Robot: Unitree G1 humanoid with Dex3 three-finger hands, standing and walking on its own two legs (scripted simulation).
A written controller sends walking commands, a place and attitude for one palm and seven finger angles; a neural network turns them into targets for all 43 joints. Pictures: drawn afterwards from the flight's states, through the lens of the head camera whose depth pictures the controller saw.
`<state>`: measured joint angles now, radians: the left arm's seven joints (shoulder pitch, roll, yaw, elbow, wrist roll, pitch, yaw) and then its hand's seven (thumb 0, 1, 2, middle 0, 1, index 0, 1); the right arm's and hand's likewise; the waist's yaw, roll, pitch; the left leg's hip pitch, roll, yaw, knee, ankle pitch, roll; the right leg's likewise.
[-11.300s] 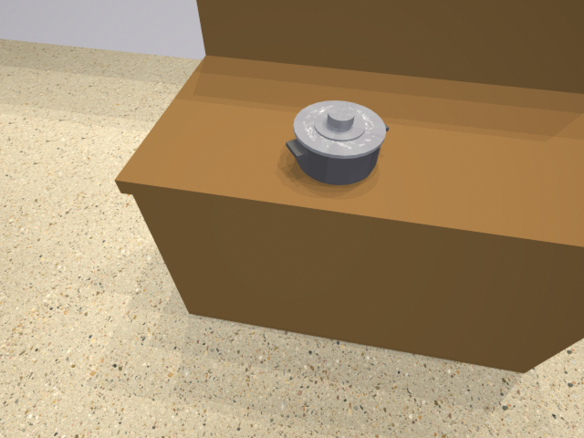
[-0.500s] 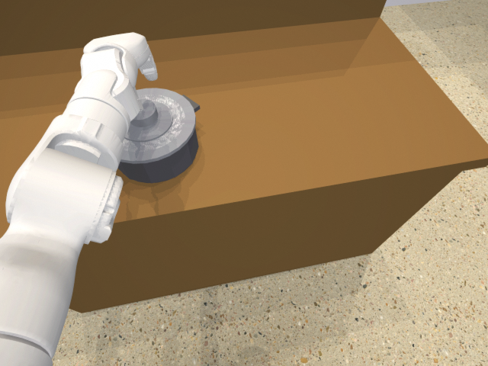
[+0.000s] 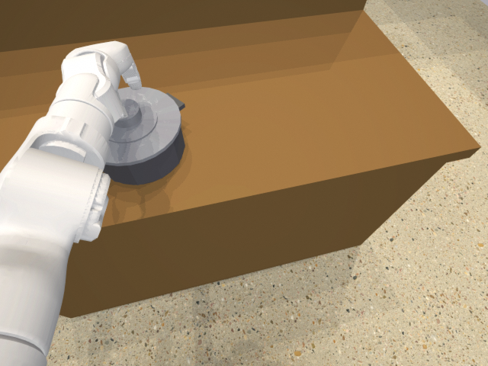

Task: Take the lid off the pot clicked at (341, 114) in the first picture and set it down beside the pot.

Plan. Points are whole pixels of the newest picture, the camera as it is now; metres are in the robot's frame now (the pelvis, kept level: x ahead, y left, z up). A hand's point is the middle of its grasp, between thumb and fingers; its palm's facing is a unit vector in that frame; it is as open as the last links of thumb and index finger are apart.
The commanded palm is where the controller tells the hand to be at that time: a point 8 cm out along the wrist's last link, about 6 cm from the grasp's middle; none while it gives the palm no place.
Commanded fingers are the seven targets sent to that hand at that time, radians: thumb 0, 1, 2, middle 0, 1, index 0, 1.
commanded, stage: lower the open fingers around the knob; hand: left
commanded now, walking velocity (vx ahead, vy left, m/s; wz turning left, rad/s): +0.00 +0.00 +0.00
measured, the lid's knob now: (125, 113) +0.57 +0.13 +0.06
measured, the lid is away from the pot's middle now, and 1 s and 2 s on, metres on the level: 0.00 0.00 0.01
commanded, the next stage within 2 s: close the fingers and squeeze the knob in 0.74 s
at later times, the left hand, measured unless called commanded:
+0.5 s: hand (126, 109) +0.54 +0.11 +0.10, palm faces -0.37 -0.07 -0.93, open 10.2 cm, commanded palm +0.55 +0.11 +0.14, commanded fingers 0.00 -0.31 1.43 -0.82 -0.08 -0.82 -0.08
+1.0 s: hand (126, 114) +0.53 +0.12 +0.09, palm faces -0.39 -0.09 -0.92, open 10.2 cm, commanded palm +0.55 +0.12 +0.14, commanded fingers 0.00 -0.02 0.94 -0.48 -0.88 -0.48 -0.88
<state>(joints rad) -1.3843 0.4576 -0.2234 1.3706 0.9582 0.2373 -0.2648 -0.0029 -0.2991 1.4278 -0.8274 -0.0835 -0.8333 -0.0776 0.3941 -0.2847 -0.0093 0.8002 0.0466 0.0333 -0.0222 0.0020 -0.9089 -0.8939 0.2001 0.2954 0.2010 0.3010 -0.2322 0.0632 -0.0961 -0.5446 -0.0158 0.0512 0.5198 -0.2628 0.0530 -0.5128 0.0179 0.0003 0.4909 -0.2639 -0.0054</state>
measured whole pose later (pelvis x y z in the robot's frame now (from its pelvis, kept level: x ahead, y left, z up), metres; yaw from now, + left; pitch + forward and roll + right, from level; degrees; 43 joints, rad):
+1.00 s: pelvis +0.00 -0.01 +0.00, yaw +0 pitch +17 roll -1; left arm -1.30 0.45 -0.21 1.34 0.95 0.22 -0.18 0.00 -0.17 1.17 -0.63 -0.45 -0.65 -0.45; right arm 0.38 -0.28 -0.02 0.79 0.04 0.06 -0.01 0.00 -0.91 -0.89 0.20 0.30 0.20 0.30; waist -0.23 0.07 -0.10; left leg -0.58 0.00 0.05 0.56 -0.28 0.04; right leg -0.55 0.03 0.00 0.52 -0.28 -0.02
